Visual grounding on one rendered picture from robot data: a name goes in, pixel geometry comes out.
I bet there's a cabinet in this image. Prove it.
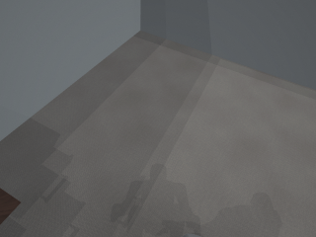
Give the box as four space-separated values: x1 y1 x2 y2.
0 188 21 224

